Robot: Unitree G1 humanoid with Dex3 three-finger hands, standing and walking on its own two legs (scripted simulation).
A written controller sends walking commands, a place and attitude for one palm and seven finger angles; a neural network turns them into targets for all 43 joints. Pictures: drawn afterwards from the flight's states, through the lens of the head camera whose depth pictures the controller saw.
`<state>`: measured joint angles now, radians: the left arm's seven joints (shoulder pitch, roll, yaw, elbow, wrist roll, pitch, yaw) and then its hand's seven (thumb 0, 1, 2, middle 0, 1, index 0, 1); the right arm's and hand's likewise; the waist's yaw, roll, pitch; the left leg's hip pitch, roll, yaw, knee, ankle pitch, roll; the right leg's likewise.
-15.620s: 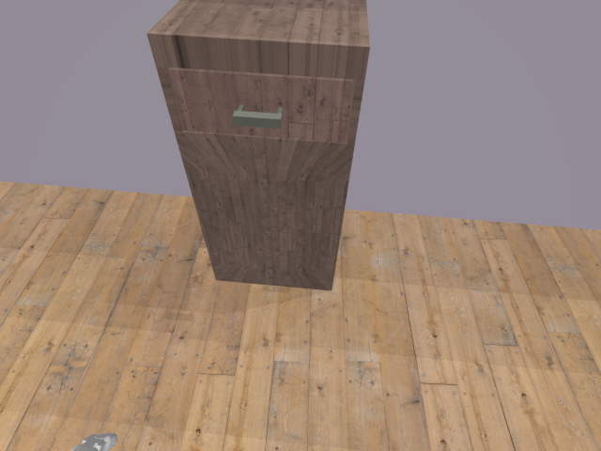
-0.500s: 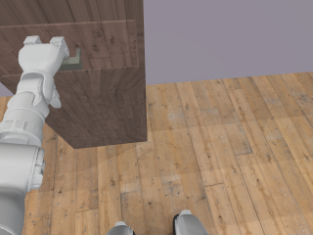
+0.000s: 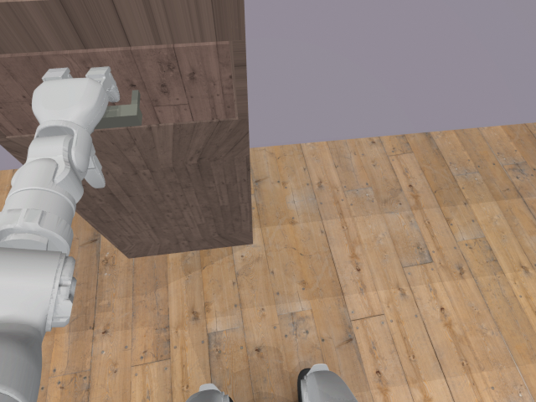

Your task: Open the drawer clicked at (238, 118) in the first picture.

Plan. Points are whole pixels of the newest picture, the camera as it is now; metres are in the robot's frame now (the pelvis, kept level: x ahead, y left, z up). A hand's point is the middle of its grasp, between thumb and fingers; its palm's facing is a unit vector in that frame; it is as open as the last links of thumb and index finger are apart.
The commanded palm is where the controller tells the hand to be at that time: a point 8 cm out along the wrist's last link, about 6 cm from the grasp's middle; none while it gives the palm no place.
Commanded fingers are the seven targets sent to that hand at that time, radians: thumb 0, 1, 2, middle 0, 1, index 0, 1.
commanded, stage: lift the fingers back up to retry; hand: left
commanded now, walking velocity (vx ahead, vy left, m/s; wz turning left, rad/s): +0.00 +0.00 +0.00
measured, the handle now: (105, 107) +0.57 +0.22 +0.05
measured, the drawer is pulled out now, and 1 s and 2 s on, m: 0.00 0.00 0.00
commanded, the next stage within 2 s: re-aim the fingers above the handle in 0.50 s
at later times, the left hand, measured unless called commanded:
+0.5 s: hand (76, 103) +0.53 +0.23 +0.11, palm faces -0.04 +0.00 -1.00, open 13.7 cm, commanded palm +0.50 +0.23 +0.16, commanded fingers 0.00 -0.50 0.30 -0.30 -1.20 -0.30 -1.20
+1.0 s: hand (74, 108) +0.52 +0.23 +0.11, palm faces -0.04 +0.01 -1.00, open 13.8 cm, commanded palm +0.50 +0.23 +0.16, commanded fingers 0.00 -0.50 0.30 -0.30 -1.20 -0.30 -1.20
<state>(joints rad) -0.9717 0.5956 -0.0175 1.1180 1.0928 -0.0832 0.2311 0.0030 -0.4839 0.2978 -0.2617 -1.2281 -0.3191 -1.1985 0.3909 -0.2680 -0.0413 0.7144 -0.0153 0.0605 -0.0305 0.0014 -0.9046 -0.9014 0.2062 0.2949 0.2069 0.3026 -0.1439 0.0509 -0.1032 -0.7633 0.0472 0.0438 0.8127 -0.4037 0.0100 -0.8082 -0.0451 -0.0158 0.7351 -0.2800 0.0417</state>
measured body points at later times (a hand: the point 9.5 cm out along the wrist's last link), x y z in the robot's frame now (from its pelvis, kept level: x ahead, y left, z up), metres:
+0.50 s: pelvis +0.03 -0.01 +0.02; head +0.12 -0.02 +0.46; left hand +0.52 +0.23 +0.16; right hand +0.05 -0.28 -0.11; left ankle -0.02 +0.11 -0.70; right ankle +0.03 -0.15 -0.70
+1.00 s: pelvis +0.02 -0.01 +0.02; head +0.11 -0.02 +0.46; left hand +0.51 +0.23 +0.16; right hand +0.05 -0.29 -0.11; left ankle -0.02 +0.11 -0.70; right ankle +0.03 -0.15 -0.70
